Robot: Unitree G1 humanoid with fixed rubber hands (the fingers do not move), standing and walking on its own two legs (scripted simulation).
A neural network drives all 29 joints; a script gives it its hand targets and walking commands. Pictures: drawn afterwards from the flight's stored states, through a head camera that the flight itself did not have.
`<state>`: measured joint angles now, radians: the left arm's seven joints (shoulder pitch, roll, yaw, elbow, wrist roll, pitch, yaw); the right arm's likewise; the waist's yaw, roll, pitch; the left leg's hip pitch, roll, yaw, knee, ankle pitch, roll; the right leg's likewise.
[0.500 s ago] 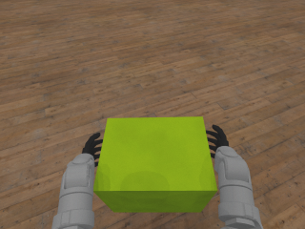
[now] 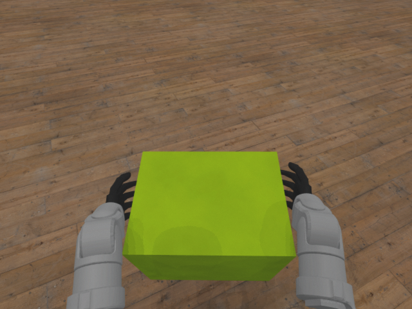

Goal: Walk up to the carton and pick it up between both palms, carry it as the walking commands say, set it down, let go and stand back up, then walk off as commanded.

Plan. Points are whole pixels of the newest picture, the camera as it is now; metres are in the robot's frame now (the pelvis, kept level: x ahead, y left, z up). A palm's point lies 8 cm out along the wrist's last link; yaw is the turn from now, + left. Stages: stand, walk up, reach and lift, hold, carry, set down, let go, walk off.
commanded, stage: carry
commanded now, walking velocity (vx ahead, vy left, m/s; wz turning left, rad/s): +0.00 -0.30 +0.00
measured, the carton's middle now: (209, 219) +0.30 -0.02 -0.01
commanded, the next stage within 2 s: none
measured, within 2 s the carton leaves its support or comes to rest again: neither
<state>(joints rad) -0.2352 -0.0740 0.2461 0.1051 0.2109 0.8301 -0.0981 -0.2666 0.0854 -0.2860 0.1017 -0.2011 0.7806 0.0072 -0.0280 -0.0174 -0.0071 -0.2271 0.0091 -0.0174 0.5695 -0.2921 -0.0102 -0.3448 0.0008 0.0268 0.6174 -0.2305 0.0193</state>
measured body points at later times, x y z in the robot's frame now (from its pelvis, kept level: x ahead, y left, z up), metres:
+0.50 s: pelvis +0.00 -0.10 -0.01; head +0.00 -0.08 +0.44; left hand +0.27 +0.08 +0.05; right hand +0.28 -0.29 +0.08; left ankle +0.02 +0.02 -0.73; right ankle +0.00 -0.17 -0.70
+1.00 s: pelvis -0.06 -0.25 -0.02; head -0.06 -0.23 +0.43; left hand +0.19 -0.05 +0.04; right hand +0.22 -0.42 +0.06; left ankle -0.07 -0.17 -0.73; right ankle +0.00 -0.32 -0.73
